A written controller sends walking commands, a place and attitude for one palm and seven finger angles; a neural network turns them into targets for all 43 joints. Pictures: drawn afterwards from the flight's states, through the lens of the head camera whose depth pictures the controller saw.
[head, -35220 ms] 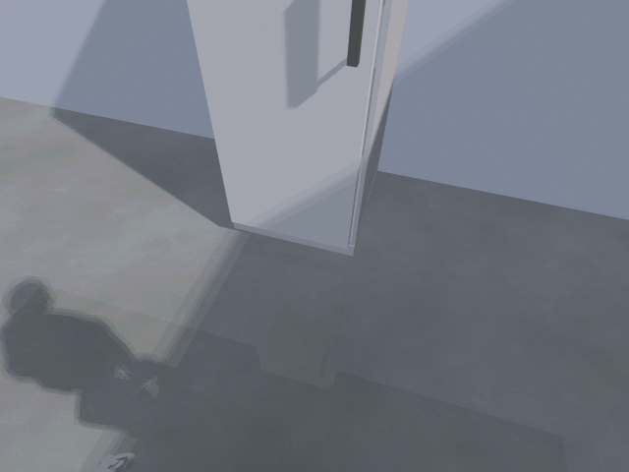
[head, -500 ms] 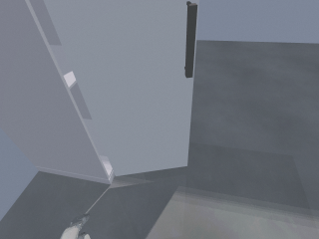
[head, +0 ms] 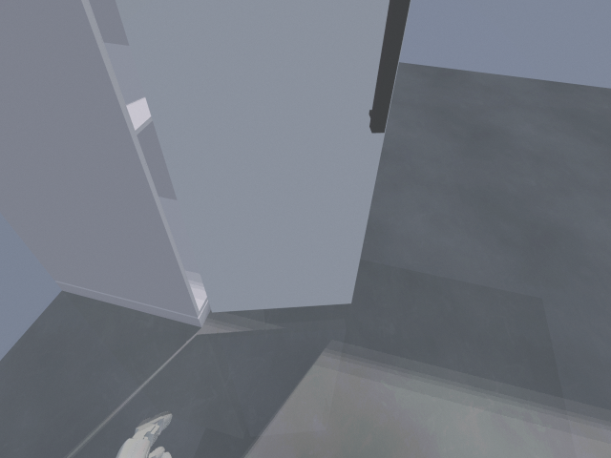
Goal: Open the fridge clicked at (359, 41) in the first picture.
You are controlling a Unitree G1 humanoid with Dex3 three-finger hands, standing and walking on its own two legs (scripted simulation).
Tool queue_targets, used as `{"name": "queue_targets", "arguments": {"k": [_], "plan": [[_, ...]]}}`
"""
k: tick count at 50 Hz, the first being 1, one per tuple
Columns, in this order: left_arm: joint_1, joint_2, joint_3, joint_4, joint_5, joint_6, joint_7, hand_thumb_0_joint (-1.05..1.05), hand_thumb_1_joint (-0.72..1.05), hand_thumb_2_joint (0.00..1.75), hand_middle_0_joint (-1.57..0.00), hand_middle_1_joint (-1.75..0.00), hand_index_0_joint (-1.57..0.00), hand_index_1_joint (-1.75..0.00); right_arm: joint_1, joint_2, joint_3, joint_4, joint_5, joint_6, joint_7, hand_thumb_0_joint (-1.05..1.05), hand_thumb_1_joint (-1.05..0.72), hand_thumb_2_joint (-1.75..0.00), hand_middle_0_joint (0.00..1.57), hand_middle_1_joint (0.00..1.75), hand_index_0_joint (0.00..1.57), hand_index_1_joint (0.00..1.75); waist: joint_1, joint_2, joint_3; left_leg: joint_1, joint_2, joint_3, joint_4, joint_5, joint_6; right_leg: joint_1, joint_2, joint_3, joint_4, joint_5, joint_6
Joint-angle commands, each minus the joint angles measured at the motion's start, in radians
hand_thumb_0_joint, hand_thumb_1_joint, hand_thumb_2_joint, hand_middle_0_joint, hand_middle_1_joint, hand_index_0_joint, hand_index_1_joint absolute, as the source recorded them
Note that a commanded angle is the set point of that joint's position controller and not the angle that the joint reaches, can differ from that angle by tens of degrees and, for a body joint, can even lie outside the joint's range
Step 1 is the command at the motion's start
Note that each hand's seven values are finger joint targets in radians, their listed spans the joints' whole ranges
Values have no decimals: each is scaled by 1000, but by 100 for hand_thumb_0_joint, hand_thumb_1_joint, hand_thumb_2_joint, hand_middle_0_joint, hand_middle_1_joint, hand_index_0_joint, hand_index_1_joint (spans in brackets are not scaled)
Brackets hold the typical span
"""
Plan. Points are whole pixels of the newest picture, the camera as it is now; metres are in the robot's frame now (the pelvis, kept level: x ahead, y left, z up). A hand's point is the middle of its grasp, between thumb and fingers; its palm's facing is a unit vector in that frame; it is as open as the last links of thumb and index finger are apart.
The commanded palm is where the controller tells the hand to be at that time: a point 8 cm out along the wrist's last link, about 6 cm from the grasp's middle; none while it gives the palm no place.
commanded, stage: stop stepping back and stand still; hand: right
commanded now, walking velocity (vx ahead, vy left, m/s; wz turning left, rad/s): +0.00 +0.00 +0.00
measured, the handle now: (385, 61) +0.73 -0.12 +0.21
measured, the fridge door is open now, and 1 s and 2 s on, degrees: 70 70 70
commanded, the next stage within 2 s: let the arm hang, fingers relaxed in 0.66 s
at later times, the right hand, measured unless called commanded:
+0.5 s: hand (588, 310) +0.25 -0.28 +0.15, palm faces +0.40 +0.78 -0.48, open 7.4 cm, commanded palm +0.18 -0.31 +0.19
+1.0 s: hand out of the picture +0.13 -0.23 -0.12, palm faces -0.01 +0.95 -0.31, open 7.4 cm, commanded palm none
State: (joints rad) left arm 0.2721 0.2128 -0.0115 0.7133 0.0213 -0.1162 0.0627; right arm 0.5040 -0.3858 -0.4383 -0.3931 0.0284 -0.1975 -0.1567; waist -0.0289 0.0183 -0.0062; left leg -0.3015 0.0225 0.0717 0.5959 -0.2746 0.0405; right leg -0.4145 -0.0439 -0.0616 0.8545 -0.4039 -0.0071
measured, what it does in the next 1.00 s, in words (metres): stands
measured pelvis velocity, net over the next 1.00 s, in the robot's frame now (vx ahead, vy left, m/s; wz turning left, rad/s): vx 0.01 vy -0.02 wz -0.03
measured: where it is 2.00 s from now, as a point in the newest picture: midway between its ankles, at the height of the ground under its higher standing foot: outside the picture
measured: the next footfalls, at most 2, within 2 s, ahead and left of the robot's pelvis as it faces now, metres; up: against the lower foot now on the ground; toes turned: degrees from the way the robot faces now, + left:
none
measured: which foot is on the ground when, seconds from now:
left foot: down 0.00-1.00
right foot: down 0.00-1.00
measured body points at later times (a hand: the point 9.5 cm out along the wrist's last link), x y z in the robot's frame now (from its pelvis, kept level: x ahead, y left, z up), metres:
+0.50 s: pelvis +0.04 -0.01 +0.01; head +0.06 -0.01 +0.46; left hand +0.22 +0.22 -0.08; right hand +0.22 -0.32 +0.18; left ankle +0.03 +0.10 -0.73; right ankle +0.04 -0.13 -0.73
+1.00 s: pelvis +0.01 -0.02 +0.00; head +0.02 +0.00 +0.45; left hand +0.14 +0.24 -0.13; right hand +0.13 -0.28 -0.10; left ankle +0.03 +0.09 -0.73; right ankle +0.04 -0.13 -0.73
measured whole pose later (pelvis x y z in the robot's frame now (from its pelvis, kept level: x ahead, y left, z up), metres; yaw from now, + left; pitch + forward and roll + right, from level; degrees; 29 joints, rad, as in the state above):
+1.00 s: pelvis +0.01 -0.02 +0.00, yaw -1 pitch +0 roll +0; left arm 0.15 0.29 0.00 0.83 0.02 0.00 -0.01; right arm 0.26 -0.25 -0.01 0.66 -0.03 0.06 0.00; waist 0.03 -0.03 0.00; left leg -0.33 0.05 0.08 0.62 -0.30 0.01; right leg -0.35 -0.01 -0.05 0.59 -0.25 -0.01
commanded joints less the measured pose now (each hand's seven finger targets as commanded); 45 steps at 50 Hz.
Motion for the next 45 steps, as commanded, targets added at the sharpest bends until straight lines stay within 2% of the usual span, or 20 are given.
{"name": "queue_targets", "arguments": {"k": [1,3,4,5,6,7,8,10,12,14,18,24,29,37,38,39,40,41,43,45], "plan": [[-123,107,39,-180,5,-98,33,0,90,90,-20,-30,-20,-30,-190,-175,-39,-271,-5,-73,-13,0,-90,-90,20,30,20,30,42,-36,-28,-107,134,-154,-170,-193,44,252,18,-4,-350,96,-15],[-139,142,50,-211,1,-108,32,0,90,90,-20,-30,-20,-30,-191,-189,-56,-354,-10,-89,-21,0,-90,-90,20,30,20,30,19,-261,-13,-106,19,-86,8,-119,-29,205,-167,280,-536,25,-88],[-140,138,51,-224,-7,-107,31,0,90,90,-20,-30,-20,-30,-166,-225,-88,-364,-15,-90,-30,0,-90,-90,20,30,20,30,6,-239,-23,-47,-7,-58,49,-58,-49,163,-218,344,-568,74,-109],[-140,134,54,-216,-10,-104,25,0,90,90,-20,-30,-20,-30,-124,-220,-102,-334,-10,-91,-26,0,-90,-90,20,30,20,30,5,-205,-35,46,-15,-63,14,-86,-51,77,-197,294,-573,4,-95],[-149,125,47,-221,-6,-103,22,0,90,90,-20,-30,-20,-30,-123,-216,-103,-336,-19,-85,-21,0,-90,-90,20,30,20,30,11,-230,20,81,-10,-53,-8,-56,-47,3,-167,257,-588,-31,-82],[-150,117,42,-228,-8,-103,18,0,90,90,-20,-30,-20,-30,-111,-220,-116,-336,-22,-85,-22,0,-90,-90,20,30,20,30,6,-251,32,113,-5,-50,-40,-16,-43,-14,-142,203,-569,-8,-69],[-146,115,42,-232,-10,-104,14,0,90,90,-20,-30,-20,-30,-106,-215,-117,-333,-20,-91,-23,0,-90,-90,20,30,20,30,6,-222,23,134,-3,-58,-82,40,-37,-3,-107,160,-522,68,-53],[-132,109,50,-235,-11,-104,9,0,90,90,-20,-30,-20,-30,-49,-213,-126,-298,-8,-91,-21,0,-90,-90,20,30,20,30,13,-118,-49,146,42,-137,-142,204,-16,75,-45,70,-392,253,-19],[-112,104,57,-233,-13,-94,4,0,90,90,-20,-30,-20,-30,-12,-199,-119,-249,6,-83,-18,0,-90,-90,20,30,20,30,28,-15,-120,148,111,-211,-188,328,9,140,-8,24,-292,301,6],[-105,105,58,-232,-16,-86,4,0,90,90,-20,-30,-20,-30,28,-175,-106,-189,17,-66,-16,0,-90,-90,20,30,20,30,32,17,-143,161,128,-205,-188,420,14,162,-2,26,-291,329,10],[-134,115,56,-244,-20,-67,14,0,90,90,-20,-30,-20,-30,23,-185,-99,-199,21,-50,-10,0,-90,-90,20,30,20,30,28,19,-150,149,75,-125,-162,406,-24,218,-33,43,-361,441,-2],[-161,119,49,-260,-16,-57,28,0,90,90,-20,-30,-20,-30,-32,-217,-98,-291,14,-46,-10,0,-90,-90,20,30,20,30,18,-74,-152,166,40,-84,-132,425,-38,242,-54,58,-398,565,-6],[-153,121,51,-265,-12,-57,28,0,90,90,-20,-30,-20,-30,-5,-222,-110,-302,14,-50,-18,0,-90,-90,20,30,20,30,14,-98,-147,184,41,-94,-157,369,-33,211,-40,54,-412,481,-2],[-150,123,53,-263,-14,-51,26,0,90,90,-20,-30,-20,-30,26,-186,-93,-248,21,-50,-15,0,-90,-90,20,30,20,30,19,-80,-110,160,27,-91,-195,253,-38,176,-40,63,-454,363,-1],[-216,320,94,-26,-35,-82,-70,0,90,90,-20,-30,-20,-30,-66,-48,337,509,-55,96,124,0,-90,-90,20,30,20,30,70,-105,-37,36,104,-32,-51,328,-16,112,-84,98,-312,532,-9],[-160,286,104,-27,-32,-21,-68,0,90,90,-20,-30,-20,-30,-88,-30,318,533,-52,170,150,0,-90,-90,20,30,20,30,52,-109,-99,15,93,-71,-77,229,-12,159,-102,86,-340,566,-2],[-150,284,99,-53,-32,7,-65,0,90,90,-20,-30,-20,-30,-102,-30,314,526,-47,193,155,0,-90,-90,20,30,20,30,52,-122,-72,6,70,-42,-52,106,-14,121,-125,113,-374,489,-22],[-151,275,89,-41,-22,20,-65,0,90,90,-20,-30,-20,-30,-129,-17,321,570,-49,190,157,0,-90,-90,20,30,20,30,42,-110,-89,22,48,-34,3,14,-13,53,-147,165,-402,423,-55],[-163,262,65,-36,-7,49,-65,0,90,90,-20,-30,-20,-30,-171,-30,334,681,-53,188,157,0,-90,-90,20,30,20,30,27,-3,-63,63,31,-49,14,-16,-12,-6,-148,209,-431,370,-81],[-151,238,54,-12,1,66,-65,0,90,90,-20,-30,-20,-30,-202,-33,351,797,-58,187,155,0,-90,-90,20,30,20,30,23,114,-86,91,62,-72,-56,54,-6,18,-105,178,-403,329,-58]]}}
